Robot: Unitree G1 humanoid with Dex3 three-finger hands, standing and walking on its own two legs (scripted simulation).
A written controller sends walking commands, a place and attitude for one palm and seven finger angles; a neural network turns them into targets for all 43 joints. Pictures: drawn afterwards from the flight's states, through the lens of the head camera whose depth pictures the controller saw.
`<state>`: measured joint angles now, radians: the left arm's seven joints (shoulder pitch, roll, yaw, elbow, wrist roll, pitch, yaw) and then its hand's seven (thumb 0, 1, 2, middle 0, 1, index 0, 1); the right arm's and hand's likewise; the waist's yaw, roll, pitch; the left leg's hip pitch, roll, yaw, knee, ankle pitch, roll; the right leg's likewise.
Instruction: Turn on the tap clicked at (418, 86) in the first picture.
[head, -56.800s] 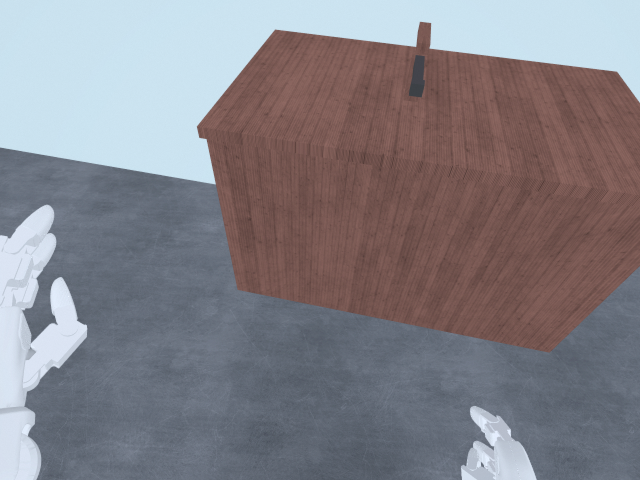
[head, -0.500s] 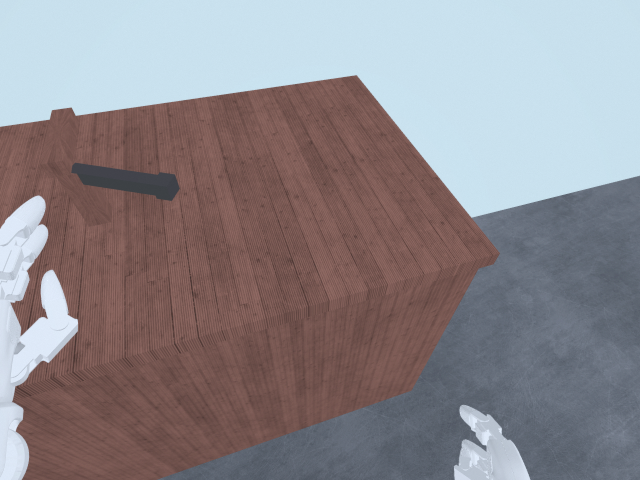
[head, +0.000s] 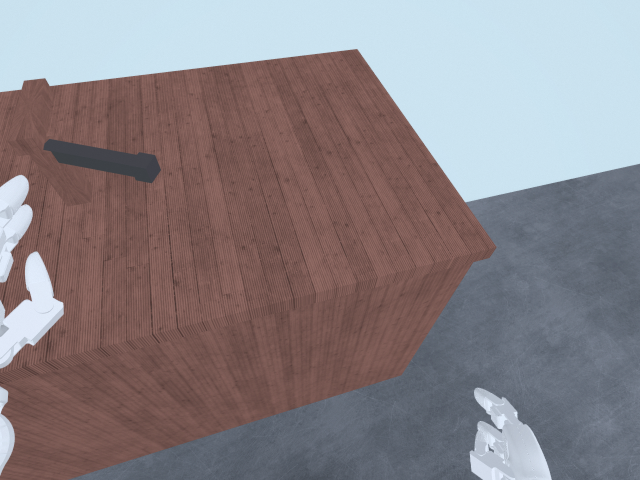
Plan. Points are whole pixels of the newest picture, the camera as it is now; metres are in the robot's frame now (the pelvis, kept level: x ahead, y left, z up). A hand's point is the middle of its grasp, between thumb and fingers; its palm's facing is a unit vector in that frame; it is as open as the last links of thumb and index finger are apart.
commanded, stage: come to a stop and stand still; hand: left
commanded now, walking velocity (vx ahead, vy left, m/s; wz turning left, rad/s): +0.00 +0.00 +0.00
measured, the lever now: (145, 167) +0.47 +0.29 +0.09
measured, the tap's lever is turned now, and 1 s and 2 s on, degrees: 61 61 61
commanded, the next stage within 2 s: look again from close up in 0.12 s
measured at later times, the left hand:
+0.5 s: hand (82, 322) +0.21 +0.23 +0.16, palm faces +0.37 -0.86 -0.35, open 7.4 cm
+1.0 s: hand (84, 373) +0.18 +0.22 +0.15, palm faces +0.47 -0.83 -0.30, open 7.4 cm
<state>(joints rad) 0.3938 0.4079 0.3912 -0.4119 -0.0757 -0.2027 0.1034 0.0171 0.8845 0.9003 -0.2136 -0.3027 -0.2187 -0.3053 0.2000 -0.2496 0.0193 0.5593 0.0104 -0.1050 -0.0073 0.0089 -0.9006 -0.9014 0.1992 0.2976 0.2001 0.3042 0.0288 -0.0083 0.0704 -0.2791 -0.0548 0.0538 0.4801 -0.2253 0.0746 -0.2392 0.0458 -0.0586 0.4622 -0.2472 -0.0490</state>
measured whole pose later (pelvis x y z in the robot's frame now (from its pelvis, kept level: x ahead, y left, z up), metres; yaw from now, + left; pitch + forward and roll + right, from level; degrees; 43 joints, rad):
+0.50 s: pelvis -0.01 -0.01 +0.00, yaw -1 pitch -1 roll -1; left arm 0.43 0.33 0.32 -0.45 -0.06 -0.16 0.11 0.02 0.89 0.90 -0.21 -0.30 -0.21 -0.30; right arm 0.19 -0.23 0.04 0.56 0.00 -0.06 -0.03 0.01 -0.90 -0.90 0.20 0.30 0.20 0.30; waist 0.02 0.02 0.04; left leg -0.24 -0.03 0.06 0.45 -0.21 0.06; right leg -0.18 0.07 -0.05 0.39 -0.20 -0.06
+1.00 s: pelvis -0.03 -0.03 -0.01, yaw +1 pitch -2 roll +1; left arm 0.38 0.32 0.24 -0.41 -0.04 -0.09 0.19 0.02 0.89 0.90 -0.21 -0.30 -0.22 -0.31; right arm 0.15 -0.22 0.05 0.64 -0.02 -0.11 -0.02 0.01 -0.90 -0.90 0.20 0.30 0.20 0.30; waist 0.07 0.00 0.00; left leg -0.33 -0.04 0.03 0.61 -0.25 0.04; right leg -0.30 0.05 -0.09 0.63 -0.30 -0.08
